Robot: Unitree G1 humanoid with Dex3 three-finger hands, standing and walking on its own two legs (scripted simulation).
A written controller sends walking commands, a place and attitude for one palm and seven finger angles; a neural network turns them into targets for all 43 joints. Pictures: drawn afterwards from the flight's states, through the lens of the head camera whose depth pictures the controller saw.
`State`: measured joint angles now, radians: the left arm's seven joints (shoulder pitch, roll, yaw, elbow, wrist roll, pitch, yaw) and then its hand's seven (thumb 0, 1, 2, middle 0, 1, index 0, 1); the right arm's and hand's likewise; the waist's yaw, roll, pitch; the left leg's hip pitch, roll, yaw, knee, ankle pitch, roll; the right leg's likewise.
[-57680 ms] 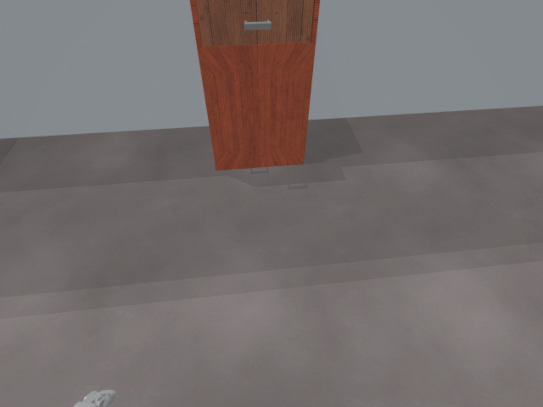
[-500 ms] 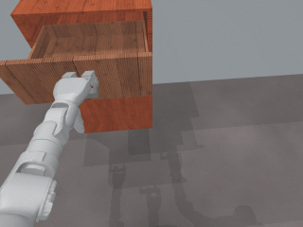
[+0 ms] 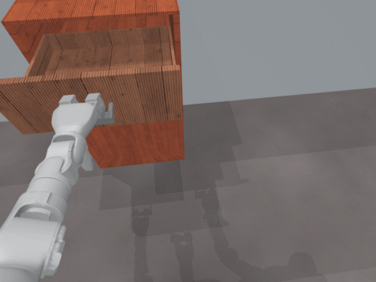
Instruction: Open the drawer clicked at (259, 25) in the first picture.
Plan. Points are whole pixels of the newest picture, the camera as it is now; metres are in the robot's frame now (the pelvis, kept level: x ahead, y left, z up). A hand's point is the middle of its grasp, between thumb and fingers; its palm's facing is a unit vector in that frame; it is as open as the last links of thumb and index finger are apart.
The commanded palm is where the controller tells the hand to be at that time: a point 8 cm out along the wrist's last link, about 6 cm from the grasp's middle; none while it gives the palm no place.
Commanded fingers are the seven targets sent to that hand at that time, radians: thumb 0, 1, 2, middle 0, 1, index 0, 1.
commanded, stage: lower the fingers behind the handle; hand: left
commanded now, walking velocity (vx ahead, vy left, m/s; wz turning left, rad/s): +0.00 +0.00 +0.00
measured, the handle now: (92, 113) +0.51 +0.24 +0.03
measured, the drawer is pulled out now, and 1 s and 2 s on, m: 0.26 0.26 0.26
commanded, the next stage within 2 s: lift the fingers back up to retry in 0.48 s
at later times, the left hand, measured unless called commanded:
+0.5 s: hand (86, 134) +0.44 +0.24 +0.04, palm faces -0.01 -0.01 -1.00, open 14.2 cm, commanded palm +0.41 +0.24 +0.07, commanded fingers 0.00 -0.50 0.30 -0.30 -1.20 -0.30 -1.20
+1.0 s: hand (75, 127) +0.44 +0.25 +0.07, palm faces +0.05 -0.02 -1.00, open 13.9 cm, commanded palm +0.40 +0.25 +0.13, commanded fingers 0.00 -0.50 0.30 -0.30 -1.20 -0.30 -1.20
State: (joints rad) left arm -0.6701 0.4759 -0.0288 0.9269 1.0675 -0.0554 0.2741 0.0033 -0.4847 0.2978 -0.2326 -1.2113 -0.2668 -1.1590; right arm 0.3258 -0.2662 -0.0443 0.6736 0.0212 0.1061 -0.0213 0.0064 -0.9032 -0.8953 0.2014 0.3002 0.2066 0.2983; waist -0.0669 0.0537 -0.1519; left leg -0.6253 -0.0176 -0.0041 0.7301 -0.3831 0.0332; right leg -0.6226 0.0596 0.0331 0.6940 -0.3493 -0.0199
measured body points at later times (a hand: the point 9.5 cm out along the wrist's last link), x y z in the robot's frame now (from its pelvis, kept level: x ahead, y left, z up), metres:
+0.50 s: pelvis -0.01 +0.01 +0.00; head +0.06 +0.00 +0.44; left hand +0.44 +0.24 +0.09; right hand +0.04 -0.26 -0.14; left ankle -0.03 +0.10 -0.71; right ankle -0.02 -0.11 -0.71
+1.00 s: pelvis +0.00 +0.01 +0.00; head +0.06 +0.00 +0.45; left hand +0.43 +0.25 +0.12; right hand +0.07 -0.26 -0.13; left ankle -0.03 +0.10 -0.71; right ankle -0.02 -0.11 -0.71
